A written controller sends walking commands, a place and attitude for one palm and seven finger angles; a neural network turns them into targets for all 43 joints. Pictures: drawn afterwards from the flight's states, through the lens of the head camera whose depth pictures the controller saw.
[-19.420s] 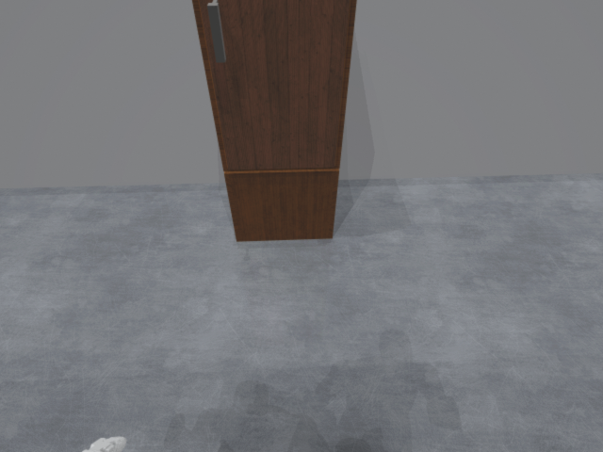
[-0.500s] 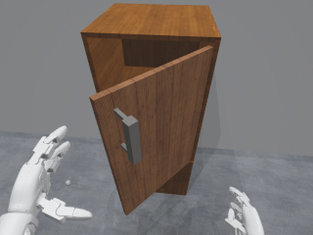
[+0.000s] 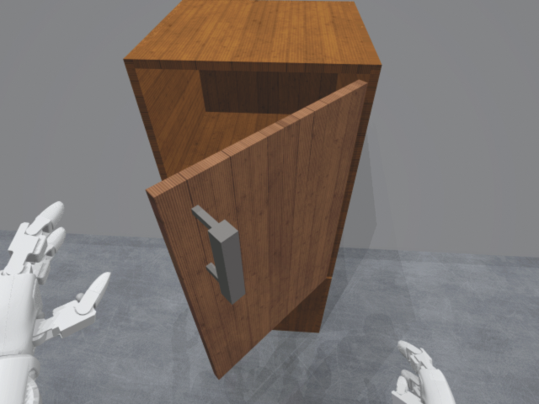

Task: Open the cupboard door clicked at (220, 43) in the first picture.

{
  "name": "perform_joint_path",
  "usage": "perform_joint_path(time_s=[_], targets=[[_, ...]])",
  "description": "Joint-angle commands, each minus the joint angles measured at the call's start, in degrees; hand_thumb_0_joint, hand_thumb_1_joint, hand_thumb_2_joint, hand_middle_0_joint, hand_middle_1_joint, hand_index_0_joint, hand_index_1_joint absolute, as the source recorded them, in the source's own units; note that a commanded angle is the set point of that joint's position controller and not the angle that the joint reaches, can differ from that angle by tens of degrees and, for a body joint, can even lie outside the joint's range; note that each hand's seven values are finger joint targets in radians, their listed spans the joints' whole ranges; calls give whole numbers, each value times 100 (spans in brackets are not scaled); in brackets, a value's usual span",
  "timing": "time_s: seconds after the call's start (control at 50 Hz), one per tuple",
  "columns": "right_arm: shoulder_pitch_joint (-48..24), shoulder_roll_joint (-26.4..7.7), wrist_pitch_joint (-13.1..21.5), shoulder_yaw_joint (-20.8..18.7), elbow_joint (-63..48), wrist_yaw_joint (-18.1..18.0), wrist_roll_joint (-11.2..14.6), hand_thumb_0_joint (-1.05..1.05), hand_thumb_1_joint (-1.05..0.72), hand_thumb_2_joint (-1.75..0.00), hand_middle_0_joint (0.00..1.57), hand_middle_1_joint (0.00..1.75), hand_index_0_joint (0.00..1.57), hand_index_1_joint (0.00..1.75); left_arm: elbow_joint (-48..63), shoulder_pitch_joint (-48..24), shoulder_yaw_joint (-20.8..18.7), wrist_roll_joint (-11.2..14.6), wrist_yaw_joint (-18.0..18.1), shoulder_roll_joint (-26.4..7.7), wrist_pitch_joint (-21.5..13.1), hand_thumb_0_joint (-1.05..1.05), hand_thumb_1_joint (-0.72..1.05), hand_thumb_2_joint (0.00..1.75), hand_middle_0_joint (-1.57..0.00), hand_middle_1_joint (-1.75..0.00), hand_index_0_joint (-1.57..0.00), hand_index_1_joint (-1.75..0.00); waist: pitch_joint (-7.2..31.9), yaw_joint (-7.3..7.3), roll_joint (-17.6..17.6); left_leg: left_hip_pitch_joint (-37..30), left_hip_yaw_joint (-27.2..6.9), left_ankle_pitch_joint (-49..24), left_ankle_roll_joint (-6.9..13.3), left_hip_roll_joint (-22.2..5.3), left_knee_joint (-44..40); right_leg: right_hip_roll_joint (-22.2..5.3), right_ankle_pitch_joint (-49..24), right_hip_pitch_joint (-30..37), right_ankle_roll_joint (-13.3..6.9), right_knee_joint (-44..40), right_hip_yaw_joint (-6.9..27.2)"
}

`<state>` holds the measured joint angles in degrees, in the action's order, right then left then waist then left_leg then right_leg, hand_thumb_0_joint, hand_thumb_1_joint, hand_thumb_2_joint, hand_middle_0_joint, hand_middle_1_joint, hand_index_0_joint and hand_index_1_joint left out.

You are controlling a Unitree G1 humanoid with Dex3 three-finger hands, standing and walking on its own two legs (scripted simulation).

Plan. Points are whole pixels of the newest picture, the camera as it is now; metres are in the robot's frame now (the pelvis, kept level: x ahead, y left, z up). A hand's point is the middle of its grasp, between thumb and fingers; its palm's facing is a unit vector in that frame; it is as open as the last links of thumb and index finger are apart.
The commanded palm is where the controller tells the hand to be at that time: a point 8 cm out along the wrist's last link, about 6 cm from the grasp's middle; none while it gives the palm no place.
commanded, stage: draw the hand back to the body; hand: left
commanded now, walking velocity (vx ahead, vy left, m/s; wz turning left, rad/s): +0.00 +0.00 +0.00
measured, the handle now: (217, 255) +0.27 +0.11 +0.13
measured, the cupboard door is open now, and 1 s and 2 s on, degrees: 48 48 48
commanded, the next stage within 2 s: step back with the hand held close in 0.48 s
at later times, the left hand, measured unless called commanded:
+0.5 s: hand (86, 282) +0.20 +0.24 +0.15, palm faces +0.43 -0.82 -0.38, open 7.4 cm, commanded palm +0.15 +0.29 +0.16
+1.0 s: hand (69, 313) +0.16 +0.24 +0.15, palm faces +0.32 -0.82 -0.48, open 7.4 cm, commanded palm +0.11 +0.29 +0.17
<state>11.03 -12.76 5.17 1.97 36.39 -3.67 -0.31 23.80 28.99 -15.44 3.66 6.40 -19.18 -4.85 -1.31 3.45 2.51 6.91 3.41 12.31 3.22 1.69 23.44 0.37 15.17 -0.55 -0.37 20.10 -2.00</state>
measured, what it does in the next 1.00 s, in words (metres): stands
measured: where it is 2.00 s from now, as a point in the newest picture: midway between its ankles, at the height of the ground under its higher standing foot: outside the picture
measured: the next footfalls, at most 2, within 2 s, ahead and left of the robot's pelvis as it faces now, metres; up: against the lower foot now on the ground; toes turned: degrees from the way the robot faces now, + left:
left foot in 1.52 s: -0.06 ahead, +0.12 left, +0.00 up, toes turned +0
right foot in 1.90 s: -0.24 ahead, -0.05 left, +0.00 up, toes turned -4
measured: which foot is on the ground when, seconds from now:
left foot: down 0.00-1.00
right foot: down 0.00-1.00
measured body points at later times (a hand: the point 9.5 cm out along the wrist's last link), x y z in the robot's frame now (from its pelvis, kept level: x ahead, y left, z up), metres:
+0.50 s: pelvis +0.01 -0.02 +0.00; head -0.01 -0.03 +0.45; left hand +0.17 +0.29 +0.17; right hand +0.20 -0.24 -0.09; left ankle +0.01 +0.08 -0.74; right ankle -0.04 -0.12 -0.74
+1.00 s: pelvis -0.04 -0.01 +0.00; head -0.03 -0.01 +0.45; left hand +0.14 +0.29 +0.17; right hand +0.14 -0.26 -0.08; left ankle +0.01 +0.08 -0.74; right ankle -0.04 -0.12 -0.74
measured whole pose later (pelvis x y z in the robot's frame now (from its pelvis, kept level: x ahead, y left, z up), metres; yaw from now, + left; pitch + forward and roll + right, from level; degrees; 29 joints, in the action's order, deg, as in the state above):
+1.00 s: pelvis -0.04 -0.01 +0.00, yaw -1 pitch +0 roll -1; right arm 10.0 -14.3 -3.4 -1.3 30.6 -4.7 1.6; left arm 28.2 32.9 -20.8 4.3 6.2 -24.4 -6.0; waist -1.2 0.6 2.1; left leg 16.6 4.2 10.5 2.9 -0.3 27.4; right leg 2.0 13.3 -11.0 -0.7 24.8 -1.3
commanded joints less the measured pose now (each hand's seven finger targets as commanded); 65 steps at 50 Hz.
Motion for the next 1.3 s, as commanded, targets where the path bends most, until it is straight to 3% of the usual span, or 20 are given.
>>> perform_joint_path(time_s=[0.0,0.08,0.16,0.26,0.44,0.54,0.58,0.6,0.62,0.64,0.7,0.76,0.84,0.88,1.0,1.1,1.16,1.2,1.26,1.28], targets=[[-762,-660,229,-261,-934,-45,31,0,-90,-90,20,30,20,30,1101,-543,-897,14,125,-1065,-338,0,76,84,-19,-30,-19,-30,445,58,241,-568,-553,-1479,-265,-408,-337,3,-1197,-486,-159,-299,148],[-752,-690,171,-288,-916,-37,32,0,-90,-90,20,30,20,30,999,-782,-1037,29,131,-1170,-307,0,90,90,-20,-30,-20,-30,510,43,200,-637,-525,-1756,-254,-411,-283,3,-1411,-470,-149,-297,149],[-760,-716,122,-305,-953,7,38,0,-90,-90,20,30,20,30,931,-651,-784,32,71,-933,-240,0,90,90,-20,-30,-20,-30,558,33,73,-711,-503,-2038,-234,-418,-246,8,-1585,-451,-123,-288,126],[-771,-721,64,-321,-976,6,34,0,-90,-90,20,30,20,30,1059,-722,-932,36,81,-1145,-224,0,90,90,-20,-30,-20,-30,662,51,22,-714,-481,-1944,-218,-387,-222,2,-1644,-411,-117,-305,150],[-808,-650,47,-294,-963,-23,49,0,-90,-90,20,30,20,30,1071,-731,-927,58,65,-1092,-249,0,90,90,-20,-30,-20,-30,553,26,280,-742,-415,-1729,-204,-348,-206,-12,-1574,-526,-107,-393,173],[-837,-663,27,-321,-971,-31,51,0,-90,-90,20,30,20,30,931,-714,-912,76,44,-1076,-258,0,90,90,-20,-30,-20,-30,489,21,-80,-704,-363,-1558,-154,-320,-202,-23,-1592,-555,-75,-460,201],[-896,-671,46,-310,-1011,-43,67,0,-90,-90,20,30,20,30,1352,-1115,-1031,92,59,-1293,-326,0,90,90,-20,-30,-20,-30,604,34,15,-714,-373,-1554,-136,-291,-172,-52,-1685,-490,-72,-462,246],[-826,-754,-55,-318,-1183,-58,141,0,-90,-90,20,30,20,30,1526,-1307,-1827,93,97,-2094,-522,0,90,90,-20,-30,-20,-30,162,-132,-102,-399,-519,-1321,-2,-412,114,-362,-2192,-1143,-4,-645,736],[-828,-687,-158,-322,-1071,-68,92,0,-90,-90,20,30,20,30,1061,-680,-1404,90,21,-1533,-521,0,90,90,-20,-30,-20,-30,299,-168,-332,-324,-571,-1346,2,-410,228,-495,-2453,-1047,8,-524,697],[-829,-693,-228,-342,-1119,-53,104,0,-90,-90,20,30,20,30,926,-397,-1237,67,-8,-1356,-456,0,90,90,-20,-30,-20,-30,303,-164,-492,-349,-488,-1407,6,-412,293,-529,-2736,-1119,110,-491,718],[-728,-745,-384,-409,-1224,-52,128,0,-90,-90,20,30,20,30,970,-127,-1081,33,-19,-1208,-418,0,90,90,-20,-30,-20,-30,690,-213,-217,-369,-400,-1845,-31,-484,395,-574,-3035,-1057,184,-241,620],[-719,-745,-492,-456,-1316,-84,161,0,-90,-90,20,30,20,30,1073,113,-1189,44,32,-1327,-398,0,90,90,-20,-30,-20,-30,963,-210,-149,-424,-386,-2179,-31,-572,427,-553,-3101,-1063,254,-75,551],[-679,-728,-561,-488,-1476,-118,195,0,-90,-90,20,30,20,30,1479,115,-1399,49,110,-1574,-445,0,90,90,-20,-30,-20,-30,1096,-224,-325,-223,-459,-2196,-62,-656,423,-518,-2818,-1075,160,117,560],[-679,-710,-569,-492,-1509,-148,206,0,-90,-90,20,30,20,30,1648,136,-1482,52,159,-1667,-473,0,90,90,-20,-30,-20,-30,1112,-220,-88,-100,-514,-2125,-61,-688,376,-510,-2593,-1061,112,206,591],[-585,-775,-496,-522,-1553,-157,199,0,-90,-90,20,30,20,30,1697,307,-1494,39,227,-1587,-577,0,90,90,-20,-30,-20,-30,880,-254,126,500,-761,-1083,-42,-828,93,-380,-1358,-1190,36,294,670],[-563,-860,-330,-506,-1567,-155,164,0,-90,-90,20,30,20,30,1566,225,-1451,-67,272,-1434,-715,0,90,90,-20,-30,-20,-30,315,-300,450,1811,-1199,1493,91,-1058,-676,-166,396,-1053,2,499,595],[-613,-930,-229,-537,-1603,-181,124,0,-90,-90,20,30,20,30,1570,72,-1578,-180,286,-1466,-782,0,90,90,-20,-30,-20,-30,184,-240,773,3042,-1585,2848,222,-1313,-1412,135,587,-251,40,1298,320],[-533,-861,-160,-549,-1589,-170,129,0,-90,-90,20,30,20,30,1620,-19,-1592,-213,272,-1429,-816,0,90,90,-20,-30,-20,-30,340,-197,752,3250,-1615,2867,238,-1402,-1565,248,388,67,19,1768,150],[-480,-788,-42,-553,-1558,-134,122,0,-90,-90,20,30,20,30,1878,84,-1656,-155,265,-1563,-871,0,90,90,-20,-30,-20,-30,616,-213,435,2493,-1386,2280,124,-1185,-1111,123,520,-413,-86,1239,338],[-477,-720,-17,-530,-1513,-117,110,0,-90,-90,20,30,20,30,1849,144,-1566,-121,255,-1478,-877,0,90,90,-20,-30,-20,-30,503,-257,211,2186,-1242,2042,30,-1008,-829,-10,742,-853,-175,790,536]])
